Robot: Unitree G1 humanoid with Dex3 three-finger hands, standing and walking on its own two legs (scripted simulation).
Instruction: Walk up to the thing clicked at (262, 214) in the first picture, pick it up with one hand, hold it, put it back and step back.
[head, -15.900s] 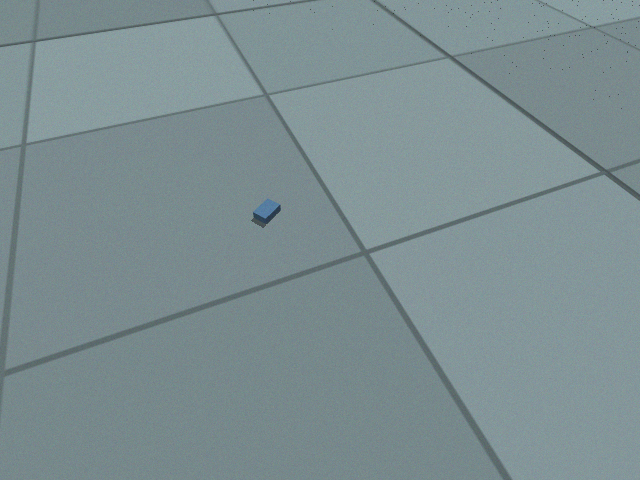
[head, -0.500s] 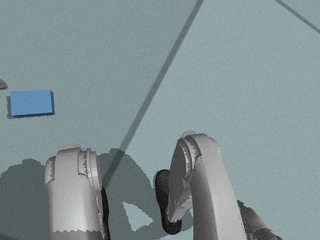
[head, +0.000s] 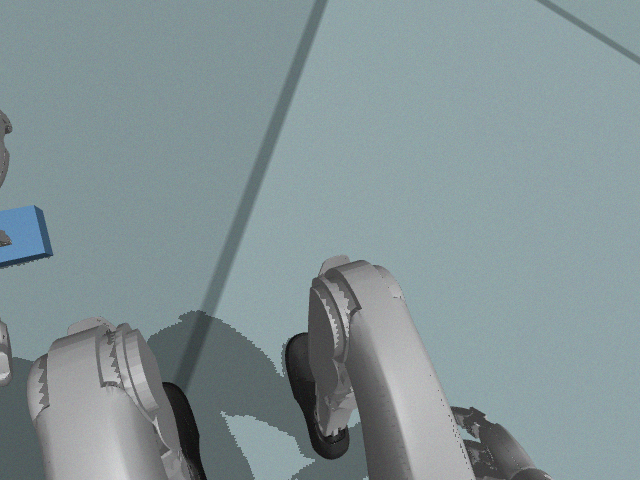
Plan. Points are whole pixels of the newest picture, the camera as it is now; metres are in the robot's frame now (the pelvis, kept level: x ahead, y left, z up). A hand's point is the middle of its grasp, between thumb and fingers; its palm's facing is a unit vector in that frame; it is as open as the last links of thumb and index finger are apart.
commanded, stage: approach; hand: left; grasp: from above
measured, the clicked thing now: (1, 239) +0.45 +0.32 -0.30
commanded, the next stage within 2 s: rest palm in 1.08 s
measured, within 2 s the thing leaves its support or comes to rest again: neither
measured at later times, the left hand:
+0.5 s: hand out of the picture +0.41 +0.33 -0.19, palm faces -0.33 -0.11 -0.94, open 14.0 cm
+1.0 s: hand out of the picture +0.39 +0.31 -0.21, palm faces -0.62 -0.16 -0.77, open 13.6 cm
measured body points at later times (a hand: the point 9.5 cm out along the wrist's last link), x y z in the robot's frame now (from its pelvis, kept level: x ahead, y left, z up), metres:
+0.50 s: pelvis +0.00 +0.01 -0.01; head +0.22 +0.12 +0.36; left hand +0.42 +0.33 -0.14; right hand +0.12 -0.28 -0.10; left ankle +0.07 +0.12 -0.28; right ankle +0.10 -0.11 -0.28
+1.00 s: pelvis -0.01 +0.00 +0.01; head +0.27 +0.07 +0.35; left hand +0.42 +0.32 -0.17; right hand +0.02 -0.28 -0.09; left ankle +0.07 +0.12 -0.28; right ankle +0.10 -0.11 -0.28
